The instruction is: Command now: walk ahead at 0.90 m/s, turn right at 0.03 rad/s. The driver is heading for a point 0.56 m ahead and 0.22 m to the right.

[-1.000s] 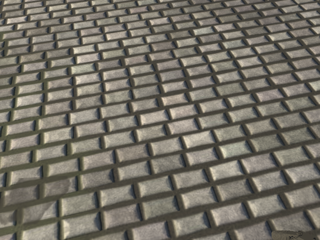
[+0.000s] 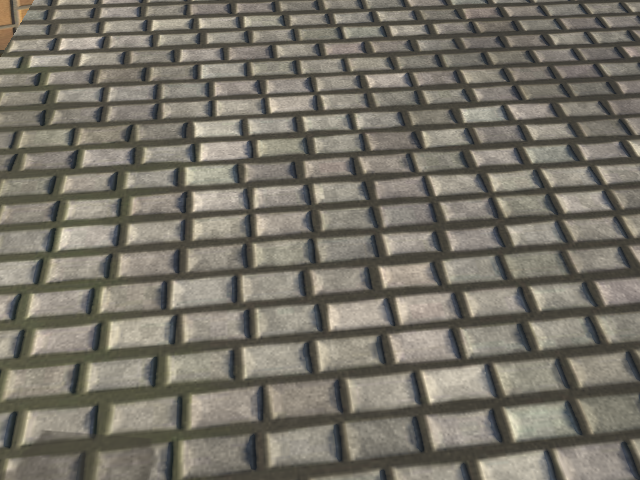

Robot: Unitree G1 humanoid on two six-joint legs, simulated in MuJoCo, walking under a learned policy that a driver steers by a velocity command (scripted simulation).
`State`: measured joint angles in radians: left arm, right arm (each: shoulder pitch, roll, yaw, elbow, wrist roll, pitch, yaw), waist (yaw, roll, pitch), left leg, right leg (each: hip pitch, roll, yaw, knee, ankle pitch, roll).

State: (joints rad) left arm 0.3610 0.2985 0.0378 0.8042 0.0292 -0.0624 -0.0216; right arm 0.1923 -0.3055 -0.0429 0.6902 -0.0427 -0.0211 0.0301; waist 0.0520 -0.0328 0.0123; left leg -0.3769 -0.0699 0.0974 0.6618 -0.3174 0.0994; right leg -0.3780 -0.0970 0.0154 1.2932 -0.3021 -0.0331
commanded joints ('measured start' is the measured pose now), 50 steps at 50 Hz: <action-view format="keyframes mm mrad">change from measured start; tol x32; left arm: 1 5 92 10 -50 -6 14 -18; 13 -197 33 -16 -67 -31 33 -52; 18 477 203 73 134 -47 60 -6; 23 45 136 53 20 -2 35 29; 39 322 51 12 10 -44 4 32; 50 -81 7 -4 -108 -29 46 46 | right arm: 1 120 -110 -26 -5 9 -46 -17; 50 -26 -103 -20 50 38 -70 -25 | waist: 1 -44 75 9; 18 372 -57 -119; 28 -64 91 164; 36 -134 -73 -179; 39 -94 307 -556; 50 -19 142 -186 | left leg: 1 214 288 -374 -484 -106 6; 11 354 163 149 -566 995 -163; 16 442 256 151 -46 1729 -188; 17 293 246 128 335 1610 -177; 19 -323 -54 24 1184 -191 -122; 20 -532 -27 -184 1211 -204 -133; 36 313 74 -112 -222 620 -80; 38 862 538 -702 -101 1240 153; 41 527 438 -595 -257 612 175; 50 121 282 -206 -356 858 136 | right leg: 1 -289 -43 89 15 117 -6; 15 12 214 -263 -549 361 -121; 20 639 -28 539 -714 277 -469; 22 399 -126 769 -1105 -317 -420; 26 -106 59 472 -1186 -132 -330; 32 139 137 240 -983 697 -172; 36 262 112 282 -567 715 -35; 38 -153 299 239 99 -379 66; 39 -235 232 277 242 -336 90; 50 72 65 54 -550 122 83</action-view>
